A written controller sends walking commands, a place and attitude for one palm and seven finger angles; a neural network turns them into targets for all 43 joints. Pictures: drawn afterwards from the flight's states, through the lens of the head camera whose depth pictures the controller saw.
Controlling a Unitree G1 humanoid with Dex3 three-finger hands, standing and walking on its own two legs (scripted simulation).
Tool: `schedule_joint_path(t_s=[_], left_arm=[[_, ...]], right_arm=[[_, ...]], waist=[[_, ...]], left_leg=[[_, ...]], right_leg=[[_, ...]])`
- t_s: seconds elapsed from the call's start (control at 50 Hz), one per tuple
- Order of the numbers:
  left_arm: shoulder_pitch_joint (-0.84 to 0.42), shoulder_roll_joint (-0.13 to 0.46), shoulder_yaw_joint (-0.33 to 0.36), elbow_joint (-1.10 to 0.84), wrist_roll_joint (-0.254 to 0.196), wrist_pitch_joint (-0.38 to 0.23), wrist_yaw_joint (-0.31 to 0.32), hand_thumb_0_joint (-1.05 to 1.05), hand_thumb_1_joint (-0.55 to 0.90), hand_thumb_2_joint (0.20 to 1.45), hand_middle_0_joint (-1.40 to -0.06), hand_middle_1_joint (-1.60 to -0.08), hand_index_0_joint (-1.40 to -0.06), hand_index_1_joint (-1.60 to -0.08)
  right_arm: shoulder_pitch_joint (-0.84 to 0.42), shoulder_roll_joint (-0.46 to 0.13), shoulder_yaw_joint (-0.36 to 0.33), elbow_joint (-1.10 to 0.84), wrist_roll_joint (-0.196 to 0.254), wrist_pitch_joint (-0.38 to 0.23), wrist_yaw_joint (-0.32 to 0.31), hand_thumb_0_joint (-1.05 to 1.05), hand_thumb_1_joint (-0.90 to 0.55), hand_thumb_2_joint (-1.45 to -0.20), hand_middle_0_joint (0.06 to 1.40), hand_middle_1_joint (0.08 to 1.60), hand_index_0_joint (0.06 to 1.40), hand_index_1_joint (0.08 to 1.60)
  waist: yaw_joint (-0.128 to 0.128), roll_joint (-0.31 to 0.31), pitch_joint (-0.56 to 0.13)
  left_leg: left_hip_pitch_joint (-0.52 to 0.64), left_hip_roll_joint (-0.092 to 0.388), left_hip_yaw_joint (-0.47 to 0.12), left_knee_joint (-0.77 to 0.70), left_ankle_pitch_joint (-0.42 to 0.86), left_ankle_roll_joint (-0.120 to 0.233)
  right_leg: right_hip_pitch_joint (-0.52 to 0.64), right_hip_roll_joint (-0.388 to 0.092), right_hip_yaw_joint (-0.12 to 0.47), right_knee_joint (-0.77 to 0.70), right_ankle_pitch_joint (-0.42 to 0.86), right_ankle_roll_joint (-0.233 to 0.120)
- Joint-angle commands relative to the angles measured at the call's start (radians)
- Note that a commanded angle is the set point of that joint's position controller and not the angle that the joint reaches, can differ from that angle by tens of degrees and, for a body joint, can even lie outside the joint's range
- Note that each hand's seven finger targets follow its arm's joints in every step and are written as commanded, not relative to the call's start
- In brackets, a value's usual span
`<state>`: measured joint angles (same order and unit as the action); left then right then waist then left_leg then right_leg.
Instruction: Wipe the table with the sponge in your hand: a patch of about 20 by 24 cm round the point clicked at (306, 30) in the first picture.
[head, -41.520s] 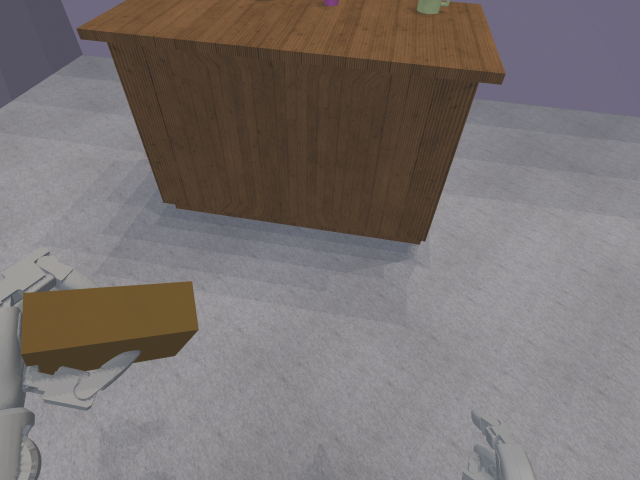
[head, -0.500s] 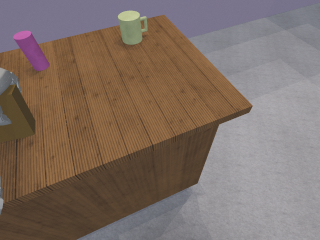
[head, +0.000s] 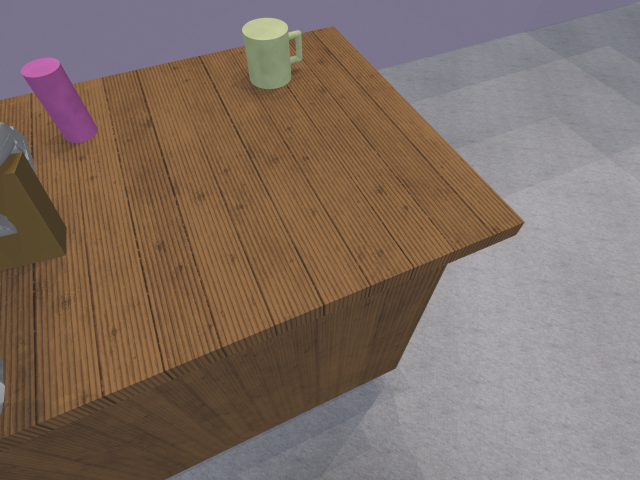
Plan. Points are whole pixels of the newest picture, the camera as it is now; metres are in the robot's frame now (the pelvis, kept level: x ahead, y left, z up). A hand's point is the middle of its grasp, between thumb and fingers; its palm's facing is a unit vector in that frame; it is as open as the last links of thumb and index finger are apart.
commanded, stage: slide back across to the first lane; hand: left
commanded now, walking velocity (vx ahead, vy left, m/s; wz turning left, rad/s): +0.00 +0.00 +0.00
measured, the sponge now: (4, 230) +0.39 +0.40 +0.09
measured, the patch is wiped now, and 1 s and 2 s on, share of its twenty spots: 1.00 1.00 1.00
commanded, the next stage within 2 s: wipe back along the first lane in 0.50 s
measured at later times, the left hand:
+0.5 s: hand out of the picture +0.39 +0.45 +0.15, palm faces -0.15 -0.04 -0.99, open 9.0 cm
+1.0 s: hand out of the picture +0.35 +0.46 +0.14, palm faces -0.07 -0.01 -1.00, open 9.0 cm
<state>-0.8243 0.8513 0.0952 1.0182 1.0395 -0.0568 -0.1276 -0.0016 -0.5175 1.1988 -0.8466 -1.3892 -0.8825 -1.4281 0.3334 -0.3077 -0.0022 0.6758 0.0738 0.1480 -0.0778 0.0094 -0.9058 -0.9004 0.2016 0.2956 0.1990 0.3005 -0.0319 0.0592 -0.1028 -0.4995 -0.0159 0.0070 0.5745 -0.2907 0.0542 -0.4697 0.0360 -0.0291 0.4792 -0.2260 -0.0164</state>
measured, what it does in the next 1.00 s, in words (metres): stands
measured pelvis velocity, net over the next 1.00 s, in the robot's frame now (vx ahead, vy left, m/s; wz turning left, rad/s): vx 0.02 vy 0.03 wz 0.03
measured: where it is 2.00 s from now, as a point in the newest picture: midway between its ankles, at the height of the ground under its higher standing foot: outside the picture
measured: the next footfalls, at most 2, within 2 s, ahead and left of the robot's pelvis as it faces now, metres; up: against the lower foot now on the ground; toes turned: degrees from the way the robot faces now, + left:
none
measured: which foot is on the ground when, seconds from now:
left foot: down 0.00-1.00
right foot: down 0.00-1.00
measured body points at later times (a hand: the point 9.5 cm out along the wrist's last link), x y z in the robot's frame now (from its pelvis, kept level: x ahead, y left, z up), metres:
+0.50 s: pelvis +0.02 +0.01 +0.01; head +0.08 +0.01 +0.45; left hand +0.39 +0.45 +0.20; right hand +0.12 -0.27 -0.12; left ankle -0.01 +0.08 -0.73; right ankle +0.00 -0.12 -0.73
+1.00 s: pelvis +0.02 +0.03 +0.00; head +0.07 +0.03 +0.45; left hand +0.35 +0.45 +0.20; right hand +0.13 -0.24 -0.12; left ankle -0.01 +0.08 -0.73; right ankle +0.00 -0.12 -0.73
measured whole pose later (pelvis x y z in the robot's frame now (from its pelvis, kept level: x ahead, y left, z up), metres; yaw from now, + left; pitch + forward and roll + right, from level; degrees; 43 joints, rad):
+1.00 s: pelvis +0.02 +0.03 +0.00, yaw +2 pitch +9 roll -3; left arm -0.43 0.86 0.26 0.60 0.90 -0.07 -0.14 -0.02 -0.44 1.15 -0.78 -1.45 -0.81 -1.49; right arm 0.25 -0.31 -0.01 0.65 0.07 0.20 -0.04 0.01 -0.91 -0.90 0.20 0.30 0.20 0.30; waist 0.03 0.07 -0.06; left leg -0.38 -0.06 -0.01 0.53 -0.30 0.09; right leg -0.33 0.00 -0.04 0.41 -0.23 0.00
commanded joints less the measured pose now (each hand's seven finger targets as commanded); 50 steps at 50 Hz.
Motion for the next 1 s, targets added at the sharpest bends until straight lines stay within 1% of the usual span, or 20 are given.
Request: schedule_joint_path(t_s=[0.0,0.04,0.06,0.08,0.1,0.12,0.24,0.3,0.38,0.42,0.52,0.58,0.62,0.68,0.74,0.76,0.8,0.86,0.94,0.98], left_arm=[[-0.181,0.312,0.102,-0.118,0.006,-0.009,0.045,0.000,0.100,1.300,-1.200,-1.600,-1.200,-1.600],[-0.187,0.300,0.093,-0.137,0.003,-0.003,0.052,0.000,0.100,1.300,-1.200,-1.600,-1.200,-1.600],[-0.223,0.316,0.103,-0.171,0.005,-0.008,0.053,0.000,0.100,1.300,-1.200,-1.600,-1.200,-1.600],[-0.183,0.337,0.127,-0.150,0.011,0.000,0.059,0.000,0.100,1.300,-1.200,-1.600,-1.200,-1.600],[-0.192,0.319,0.104,-0.161,0.009,0.008,0.059,0.000,0.100,1.300,-1.200,-1.600,-1.200,-1.600],[-0.196,0.355,0.133,-0.164,0.013,0.014,0.061,0.000,0.100,1.300,-1.200,-1.600,-1.200,-1.600],[-0.190,0.409,0.171,-0.220,0.004,0.024,0.039,0.000,0.100,1.300,-1.200,-1.600,-1.200,-1.600],[-0.153,0.444,0.199,-0.202,0.003,0.022,0.021,0.000,0.100,1.300,-1.200,-1.600,-1.200,-1.600],[-0.144,0.485,0.222,-0.211,0.013,0.002,-0.006,0.000,0.100,1.300,-1.200,-1.600,-1.200,-1.600],[-0.146,0.458,0.198,-0.223,0.015,-0.007,-0.018,0.000,0.100,1.300,-1.200,-1.600,-1.200,-1.600],[-0.133,0.506,0.239,-0.247,0.003,-0.049,-0.046,0.000,0.100,1.300,-1.200,-1.600,-1.200,-1.600],[-0.158,0.476,0.217,-0.271,-0.012,-0.078,-0.060,0.000,0.100,1.300,-1.200,-1.600,-1.200,-1.600],[-0.099,0.433,0.200,-0.272,-0.024,-0.087,-0.064,0.000,0.100,1.300,-1.200,-1.600,-1.200,-1.600],[-0.025,0.425,0.221,-0.333,-0.045,-0.107,-0.065,0.000,0.100,1.300,-1.200,-1.600,-1.200,-1.600],[0.044,0.383,0.219,-0.370,-0.072,-0.098,-0.049,0.000,0.100,1.300,-1.200,-1.600,-1.200,-1.600],[0.057,0.402,0.249,-0.385,-0.085,-0.099,-0.047,0.000,0.100,1.300,-1.200,-1.600,-1.200,-1.600],[0.089,0.371,0.236,-0.436,-0.103,-0.088,-0.034,0.000,0.100,1.300,-1.200,-1.600,-1.200,-1.600],[0.184,0.352,0.256,-0.509,-0.128,-0.061,-0.020,0.000,0.100,1.300,-1.200,-1.600,-1.200,-1.600],[0.232,0.282,0.207,-0.534,-0.140,0.002,-0.010,0.000,0.100,1.300,-1.200,-1.600,-1.200,-1.600],[0.213,0.275,0.196,-0.550,-0.136,0.026,-0.014,0.000,0.100,1.300,-1.200,-1.600,-1.200,-1.600]], right_arm=[[0.050,-0.171,-0.058,-0.083,-0.002,-0.012,-0.012,0.000,-0.900,-0.900,0.200,0.300,0.200,0.300],[0.036,-0.172,-0.057,-0.088,0.002,-0.010,-0.007,0.000,-0.900,-0.900,0.200,0.300,0.200,0.300],[0.029,-0.173,-0.059,-0.085,0.003,-0.013,-0.008,0.000,-0.900,-0.900,0.200,0.300,0.200,0.300],[0.037,-0.173,-0.062,-0.080,0.002,-0.009,-0.005,0.000,-0.900,-0.900,0.200,0.300,0.200,0.300],[0.027,-0.172,-0.060,-0.084,0.003,-0.008,-0.002,0.000,-0.900,-0.900,0.200,0.300,0.200,0.300],[0.026,-0.176,-0.061,-0.077,0.002,-0.007,0.000,0.000,-0.900,-0.900,0.200,0.300,0.200,0.300],[0.002,-0.173,-0.058,-0.089,0.000,0.001,0.003,0.000,-0.900,-0.900,0.200,0.300,0.200,0.300],[-0.010,-0.178,-0.056,-0.089,-0.001,0.006,0.004,0.000,-0.900,-0.900,0.200,0.300,0.200,0.300],[-0.008,-0.182,-0.055,-0.093,-0.004,0.012,0.000,0.000,-0.900,-0.900,0.200,0.300,0.200,0.300],[-0.013,-0.179,-0.056,-0.097,-0.005,0.014,0.000,0.000,-0.900,-0.900,0.200,0.300,0.200,0.300],[-0.002,-0.182,-0.061,-0.097,-0.008,0.024,-0.009,0.000,-0.900,-0.900,0.200,0.300,0.200,0.300],[-0.002,-0.183,-0.064,-0.095,-0.008,0.025,-0.013,0.000,-0.900,-0.900,0.200,0.300,0.200,0.300],[0.002,-0.179,-0.067,-0.098,-0.010,0.028,-0.010,0.000,-0.900,-0.900,0.200,0.300,0.200,0.300],[-0.004,-0.178,-0.070,-0.105,-0.012,0.032,-0.005,0.000,-0.900,-0.900,0.200,0.300,0.200,0.300],[-0.022,-0.176,-0.073,-0.114,-0.011,0.035,0.003,0.000,-0.900,-0.900,0.200,0.300,0.200,0.300],[-0.034,-0.177,-0.070,-0.119,-0.010,0.033,0.004,0.000,-0.900,-0.900,0.200,0.300,0.200,0.300],[-0.045,-0.173,-0.072,-0.124,-0.009,0.031,0.008,0.000,-0.900,-0.900,0.200,0.300,0.200,0.300],[-0.082,-0.166,-0.067,-0.144,-0.009,0.018,0.019,0.000,-0.900,-0.900,0.200,0.300,0.200,0.300],[-0.105,-0.166,-0.064,-0.143,-0.008,0.012,0.031,0.000,-0.900,-0.900,0.200,0.300,0.200,0.300],[-0.117,-0.167,-0.059,-0.141,-0.007,0.003,0.030,0.000,-0.900,-0.900,0.200,0.300,0.200,0.300]], waist=[[0.030,-0.022,-0.245],[0.024,-0.029,-0.202],[0.026,0.002,-0.224],[0.037,-0.003,-0.230],[0.032,0.005,-0.229],[0.035,0.008,-0.223],[0.045,0.023,-0.285],[0.049,0.021,-0.262],[0.049,0.043,-0.265],[0.040,0.045,-0.251],[0.036,0.058,-0.271],[0.024,0.074,-0.256],[0.024,0.056,-0.250],[0.043,0.091,-0.288],[0.046,0.061,-0.271],[0.058,0.055,-0.273],[0.059,0.067,-0.282],[0.081,0.091,-0.286],[0.070,0.036,-0.224],[0.068,0.042,-0.213]], left_leg=[[0.172,-0.004,-0.046,-0.058,0.338,0.002],[0.168,-0.003,-0.049,-0.072,0.304,0.003],[0.193,-0.001,-0.054,-0.073,0.355,0.001],[0.203,-0.002,-0.057,-0.074,0.373,0.000],[0.204,-0.003,-0.051,-0.075,0.367,0.001],[0.207,-0.002,-0.052,-0.077,0.369,0.001],[0.244,-0.010,-0.052,-0.078,0.457,0.005],[0.245,-0.009,-0.052,-0.077,0.468,0.007],[0.265,-0.011,-0.059,-0.068,0.530,0.008],[0.276,-0.009,-0.058,-0.062,0.522,0.008],[0.305,-0.011,-0.065,-0.043,0.598,0.007],[0.338,-0.002,-0.071,-0.039,0.616,0.006],[0.338,0.000,-0.077,-0.035,0.620,0.003],[0.375,0.007,-0.086,-0.025,0.704,-0.005],[0.368,0.015,-0.097,-0.030,0.682,-0.010],[0.358,0.017,-0.103,-0.039,0.696,-0.013],[0.372,0.018,-0.107,-0.040,0.686,-0.016],[0.384,0.028,-0.129,-0.051,0.744,-0.030],[0.358,0.033,-0.136,-0.069,0.631,-0.029],[0.361,0.036,-0.140,-0.082,0.597,-0.029]], right_leg=[[0.168,0.018,0.010,-0.045,0.218,-0.060],[0.150,0.018,0.008,-0.060,0.181,-0.059],[0.158,0.017,0.009,-0.055,0.207,-0.064],[0.167,0.018,0.004,-0.052,0.204,-0.064],[0.172,0.017,0.008,-0.058,0.207,-0.062],[0.176,0.016,0.008,-0.060,0.210,-0.064],[0.260,0.008,0.011,-0.059,0.291,-0.062],[0.268,0.007,0.011,-0.064,0.303,-0.061],[0.271,0.006,0.009,-0.063,0.330,-0.063],[0.250,0.008,0.009,-0.070,0.321,-0.062],[0.246,0.008,0.008,-0.067,0.357,-0.063],[0.205,0.011,0.006,-0.077,0.332,-0.062],[0.192,0.013,0.003,-0.080,0.318,-0.061],[0.202,0.013,0.003,-0.071,0.336,-0.063],[0.186,0.013,-0.002,-0.073,0.299,-0.059],[0.203,0.011,0.000,-0.070,0.309,-0.065],[0.199,0.011,-0.004,-0.068,0.289,-0.059],[0.210,0.006,-0.006,-0.064,0.276,-0.060],[0.193,0.006,-0.014,-0.078,0.215,-0.050],[0.190,0.003,-0.016,-0.082,0.187,-0.052]])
